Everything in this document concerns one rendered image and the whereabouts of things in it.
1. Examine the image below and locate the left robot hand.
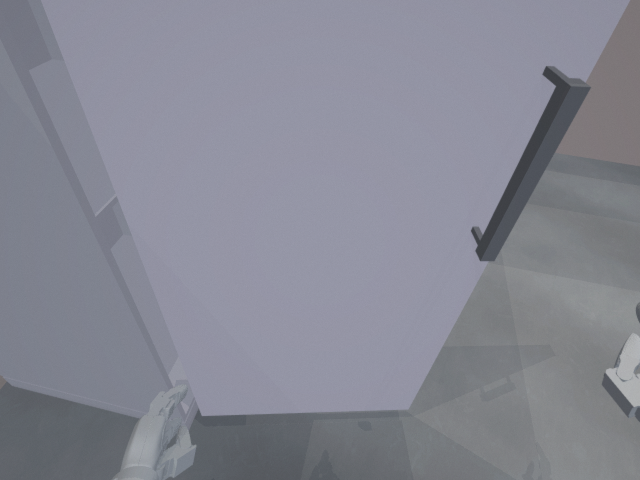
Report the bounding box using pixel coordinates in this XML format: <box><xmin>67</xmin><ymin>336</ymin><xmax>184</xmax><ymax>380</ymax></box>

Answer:
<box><xmin>120</xmin><ymin>384</ymin><xmax>196</xmax><ymax>480</ymax></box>

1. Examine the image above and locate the handle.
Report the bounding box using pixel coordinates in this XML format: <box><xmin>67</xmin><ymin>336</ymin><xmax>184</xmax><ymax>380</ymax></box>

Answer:
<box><xmin>471</xmin><ymin>66</ymin><xmax>591</xmax><ymax>261</ymax></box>

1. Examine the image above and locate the fridge door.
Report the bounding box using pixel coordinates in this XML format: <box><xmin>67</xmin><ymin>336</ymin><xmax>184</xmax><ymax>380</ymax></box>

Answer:
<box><xmin>41</xmin><ymin>0</ymin><xmax>630</xmax><ymax>416</ymax></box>

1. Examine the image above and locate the right robot hand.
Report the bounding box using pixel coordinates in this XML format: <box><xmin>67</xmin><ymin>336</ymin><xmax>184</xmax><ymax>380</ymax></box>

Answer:
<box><xmin>602</xmin><ymin>302</ymin><xmax>640</xmax><ymax>422</ymax></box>

